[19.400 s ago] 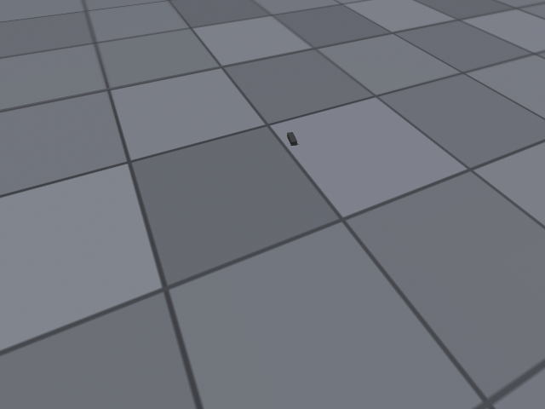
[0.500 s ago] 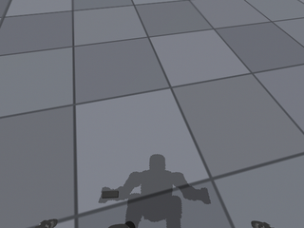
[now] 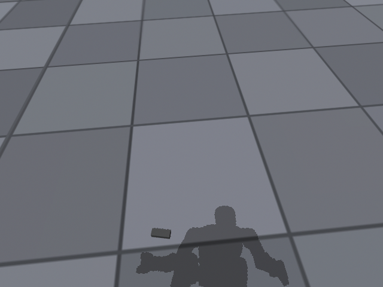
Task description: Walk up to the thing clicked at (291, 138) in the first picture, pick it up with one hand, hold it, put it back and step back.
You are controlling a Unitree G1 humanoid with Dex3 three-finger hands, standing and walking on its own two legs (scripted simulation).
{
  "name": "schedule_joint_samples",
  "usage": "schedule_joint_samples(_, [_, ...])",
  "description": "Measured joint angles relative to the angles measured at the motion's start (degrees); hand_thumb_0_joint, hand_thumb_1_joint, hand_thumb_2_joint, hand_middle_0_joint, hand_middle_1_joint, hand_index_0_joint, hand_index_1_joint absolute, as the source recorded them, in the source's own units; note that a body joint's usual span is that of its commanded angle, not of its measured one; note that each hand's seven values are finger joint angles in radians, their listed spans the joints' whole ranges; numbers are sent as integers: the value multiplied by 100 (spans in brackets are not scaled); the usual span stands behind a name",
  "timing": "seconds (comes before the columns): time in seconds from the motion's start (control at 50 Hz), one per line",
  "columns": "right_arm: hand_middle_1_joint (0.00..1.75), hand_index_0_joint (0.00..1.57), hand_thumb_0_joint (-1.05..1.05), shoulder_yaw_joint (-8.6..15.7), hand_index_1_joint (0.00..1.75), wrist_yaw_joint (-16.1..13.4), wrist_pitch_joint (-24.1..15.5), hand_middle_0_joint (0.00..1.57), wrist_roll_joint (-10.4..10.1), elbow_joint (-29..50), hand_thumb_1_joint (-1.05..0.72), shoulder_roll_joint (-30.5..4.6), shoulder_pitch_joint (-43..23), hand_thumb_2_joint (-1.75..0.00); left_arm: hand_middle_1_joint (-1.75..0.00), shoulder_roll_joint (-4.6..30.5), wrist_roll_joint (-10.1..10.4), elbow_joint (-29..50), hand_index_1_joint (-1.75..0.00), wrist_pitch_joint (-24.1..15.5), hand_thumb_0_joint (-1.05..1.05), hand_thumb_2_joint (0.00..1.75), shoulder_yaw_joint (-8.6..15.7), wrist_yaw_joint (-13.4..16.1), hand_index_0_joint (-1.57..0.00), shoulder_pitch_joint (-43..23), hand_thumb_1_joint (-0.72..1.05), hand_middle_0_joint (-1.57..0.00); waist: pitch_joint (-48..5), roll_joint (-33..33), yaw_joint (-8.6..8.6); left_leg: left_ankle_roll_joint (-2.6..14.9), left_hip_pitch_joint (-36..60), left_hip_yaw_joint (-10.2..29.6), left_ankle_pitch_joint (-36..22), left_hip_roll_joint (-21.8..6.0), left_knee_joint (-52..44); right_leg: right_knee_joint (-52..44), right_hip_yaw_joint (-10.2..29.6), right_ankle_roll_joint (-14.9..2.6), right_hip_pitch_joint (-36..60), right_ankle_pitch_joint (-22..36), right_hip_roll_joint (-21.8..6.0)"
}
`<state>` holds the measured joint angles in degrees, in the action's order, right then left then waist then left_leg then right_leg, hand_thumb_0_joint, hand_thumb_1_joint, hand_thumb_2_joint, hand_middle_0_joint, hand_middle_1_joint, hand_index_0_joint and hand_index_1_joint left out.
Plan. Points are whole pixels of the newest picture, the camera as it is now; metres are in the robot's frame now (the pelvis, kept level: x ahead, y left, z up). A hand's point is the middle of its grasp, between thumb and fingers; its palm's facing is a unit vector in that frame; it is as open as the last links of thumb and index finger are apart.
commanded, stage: walk up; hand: left
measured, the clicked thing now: (161, 233) +0.45 +0.21 -0.76
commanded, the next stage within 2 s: stand in 1.38 s
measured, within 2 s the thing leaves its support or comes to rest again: neither
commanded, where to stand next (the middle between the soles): +0.05 +0.00 m, yaw -4 degrees
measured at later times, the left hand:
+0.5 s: hand (88, 284) +0.14 +0.27 -0.16, palm faces -0.08 -0.92 -0.38, open 7.3 cm
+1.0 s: hand out of the picture +0.11 +0.29 -0.17, palm faces -0.10 -0.93 -0.35, open 7.3 cm
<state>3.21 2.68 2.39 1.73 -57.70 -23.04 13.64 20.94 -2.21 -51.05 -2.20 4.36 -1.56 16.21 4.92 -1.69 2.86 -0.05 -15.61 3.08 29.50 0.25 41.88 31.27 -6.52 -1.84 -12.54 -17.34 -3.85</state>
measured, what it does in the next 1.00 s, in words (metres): steps on the spot: left foot, then right foot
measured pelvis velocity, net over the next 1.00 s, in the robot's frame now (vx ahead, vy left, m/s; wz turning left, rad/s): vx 0.01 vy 0.03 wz -0.09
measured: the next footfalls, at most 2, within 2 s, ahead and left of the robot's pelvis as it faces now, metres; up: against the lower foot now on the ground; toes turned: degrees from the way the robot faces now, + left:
left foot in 0.06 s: +0.05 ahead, +0.14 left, +0.00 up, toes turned +0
right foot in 0.42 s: +0.17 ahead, -0.12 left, +0.00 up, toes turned -4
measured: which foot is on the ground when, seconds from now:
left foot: up 0.00-0.04, down 0.06-0.46, up 0.48-0.70, down 0.72-1.00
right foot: down 0.00-0.08, up 0.10-0.40, down 0.42-0.76, up 0.78-0.98, down 1.00-1.00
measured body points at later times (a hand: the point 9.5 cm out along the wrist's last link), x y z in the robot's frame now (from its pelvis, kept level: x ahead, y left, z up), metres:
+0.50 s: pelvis +0.04 +0.01 -0.02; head +0.09 -0.01 +0.43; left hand +0.15 +0.31 -0.13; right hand +0.12 -0.31 -0.15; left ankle +0.01 +0.14 -0.72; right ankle +0.13 -0.12 -0.74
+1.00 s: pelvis +0.01 +0.03 -0.01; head +0.05 +0.05 +0.44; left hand +0.11 +0.34 -0.14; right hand +0.04 -0.30 -0.12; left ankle -0.01 +0.14 -0.74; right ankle +0.01 -0.09 -0.73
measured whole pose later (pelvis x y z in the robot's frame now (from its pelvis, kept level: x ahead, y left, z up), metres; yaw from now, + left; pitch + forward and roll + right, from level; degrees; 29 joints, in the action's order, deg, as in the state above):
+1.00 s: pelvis +0.01 +0.03 -0.01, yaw -5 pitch -2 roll +0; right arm 2.5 0.1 -1.0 1.9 -55.8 -21.9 11.8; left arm 23.4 -0.3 -56.9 1.2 2.5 -0.7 8.5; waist 7.0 2.4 0.2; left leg 1.4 -11.6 -2.6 21.3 -0.4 34.8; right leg 36.8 1.5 -1.4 -15.8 -23.7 0.6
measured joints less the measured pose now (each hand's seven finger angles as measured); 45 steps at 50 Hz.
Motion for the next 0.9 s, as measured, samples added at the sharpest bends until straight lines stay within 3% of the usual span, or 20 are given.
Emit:
schedule_joint_samples(0.04, [30, 21, 1, 16, 29, 16, -146, 20, -8, 78, -90, 5, -2, -90, -30, 110, 17, 30, -30, 50, 0, 90, 16, -58, -21, 135, 90, -21, 11, 104, 13, 68, 194, -172, -315, -60, -679, 29, -17, 83, 67, -29, -48])
schedule_joint_samples(0.06, [30, 21, 1, 38, 30, 11, -237, 20, -19, 137, -90, 14, -12, -90, -30, 176, 26, 24, -30, 101, 0, 90, 21, -79, -21, 199, 90, -21, 27, 185, 16, 77, 318, -253, -874, -38, -999, 156, 15, 109, 57, -106, -94])
schedule_joint_samples(0.08, [30, 21, 1, 64, 30, -12, -327, 20, -21, 204, -90, 45, -29, -90, -30, 248, 34, -2, -30, 169, 0, 90, 30, -84, -21, 262, 90, -21, 48, 330, 30, 67, 419, -350, -1347, 36, -1126, 393, 125, 66, 3, -258, -175])
schedule_joint_samples(0.1, [30, 21, 1, 84, 30, -51, -406, 20, 3, 282, -90, 80, -25, -90, -30, 293, 45, -56, -30, 258, 0, 90, 36, -70, -21, 313, 90, -21, 26, 458, 32, 59, 467, -445, -1365, 101, -1102, 807, 295, 25, -139, -617, -195])
schedule_joint_samples(0.14, [30, 21, 1, 78, 30, -113, -499, 20, 16, 441, -90, 97, 74, -90, -30, 294, 50, -203, -30, 411, 0, 90, 14, -42, -21, 355, 90, -21, -146, 482, -107, 121, 473, -424, -1185, 87, -1024, 1715, 579, 4, -522, -1006, 55])
schedule_joint_samples(0.22, [30, 21, 1, 9, 30, -196, -555, 20, -37, 561, -90, 98, 240, -90, -30, 328, 117, -195, -30, 343, 1, 90, -60, -85, -20, 276, 91, -21, -198, 531, -229, 143, 787, -363, -1233, 37, -1365, 2406, 915, 5, -1072, -747, 265])
schedule_joint_samples(0.3, [30, 21, 1, -57, 30, -252, -572, 20, -78, 624, -90, 59, 244, -90, -30, 318, 186, -158, -30, 271, 0, 90, -99, -81, -20, 74, 91, -21, -35, 553, -274, 90, 975, -404, -1185, -1, -1440, 1853, 1017, 125, -1300, -319, 161])
schedule_joint_samples(0.42, [30, 21, 1, -99, 30, -308, -287, 20, -219, 749, -90, 11, -72, -90, -30, 192, 246, -205, -30, 214, 0, 90, -190, 17, -20, -343, 91, -21, 272, 356, -300, -14, 701, -535, -589, -106, -551, 501, 667, 112, -846, 697, 140])
schedule_joint_samples(0.48, [30, 21, 1, -97, 30, -365, -125, 20, -320, 718, -90, -33, -371, -90, -30, 10, 210, -208, -30, 213, 0, 90, -223, 59, -20, -682, 91, -21, 518, -37, -340, 42, 315, -373, -243, -273, 218, 577, 535, 175, -904, 566, 332])
schedule_joint_samples(0.54, [30, 20, 1, -148, 29, -400, -20, 20, -336, 722, -90, 44, -578, -90, -30, -49, 189, -17, -30, 197, 0, 90, -297, 83, -20, -979, 91, -21, 716, -11, -284, 142, -141, -254, 465, 46, 1126, 631, 626, 138, -1095, 631, 221])
schedule_joint_samples(0.58, [30, 20, 1, -172, 29, -373, -6, 20, -345, 702, -90, 71, -645, -90, -30, -73, 167, 76, -30, 208, 0, 90, -334, 117, -21, -1122, 91, -21, 748, -13, -274, 154, -333, -193, 529, 146, 1434, 546, 655, 141, -1185, 737, 182])
schedule_joint_samples(0.62, [30, 21, 1, -185, 29, -349, -2, 20, -328, 666, -90, 85, -633, -90, -30, -78, 132, 131, -30, 228, 0, 90, -345, 146, -21, -1224, 90, -21, 705, -20, -267, 124, -397, -164, 381, 157, 1470, 512, 658, 157, -1281, 805, 170])
schedule_joint_samples(0.68, [30, 21, 0, -189, 29, -321, -29, 20, -264, 538, -90, 85, -514, -90, -30, -59, 93, 164, -30, 273, 0, 90, -333, 172, -21, -1304, 90, -21, 556, -17, -281, 62, -207, -196, 214, 75, 793, 569, 612, 189, -1409, 829, 166])
schedule_joint_samples(0.72, [30, 21, 0, -161, 30, -315, -87, 20, -196, 403, -90, 105, -406, -90, -30, -2, 117, 155, -30, 330, 0, 90, -315, 158, -21, -1346, 90, -21, 477, 86, -298, 69, 51, -281, -310, 84, 45, 741, 608, 236, -1490, 771, 102])
schedule_joint_samples(0.76, [30, 21, 0, -138, 29, -315, -121, 20, -76, 239, -90, 236, -336, -90, -30, 105, 173, 76, -30, 416, 0, 90, -261, 165, -21, -1323, 90, -21, 479, 482, -221, 152, 260, -513, -537, 303, -164, 972, 906, 194, -1516, 544, -34])
schedule_joint_samples(0.82, [30, 21, 1, -132, 30, -271, -136, 20, -6, 111, -90, 211, -114, -90, -30, 61, 205, -205, -30, 509, 0, 90, -229, 175, -21, -1151, 91, -21, 227, 367, -395, 221, 314, -371, -593, 161, -303, 1576, 1126, 109, -1506, -621, 366])
schedule_joint_samples(0.9, [30, 21, 1, -117, 30, -311, -233, 20, 26, 24, -90, 221, -42, -90, -30, 176, 269, -380, -30, 445, 0, 90, -168, 129, -21, -974, 91, -21, 164, 398, -338, 191, 437, -365, -855, 26, -749, 1869, 1249, 32, -1209, -685, 580])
